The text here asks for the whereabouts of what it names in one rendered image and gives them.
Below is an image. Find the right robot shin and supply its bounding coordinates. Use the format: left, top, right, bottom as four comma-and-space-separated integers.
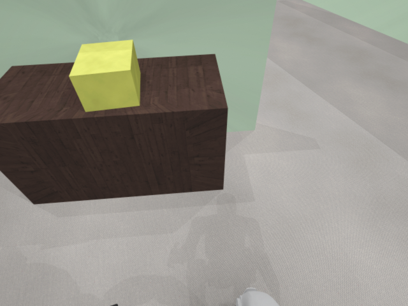
243, 288, 257, 294

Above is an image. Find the carton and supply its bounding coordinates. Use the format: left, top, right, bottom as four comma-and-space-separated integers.
69, 40, 140, 112

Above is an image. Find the pedestal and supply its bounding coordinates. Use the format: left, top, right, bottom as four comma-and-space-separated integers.
0, 54, 228, 205

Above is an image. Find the robot right thigh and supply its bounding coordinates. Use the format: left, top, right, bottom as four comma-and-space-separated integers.
236, 291, 279, 306

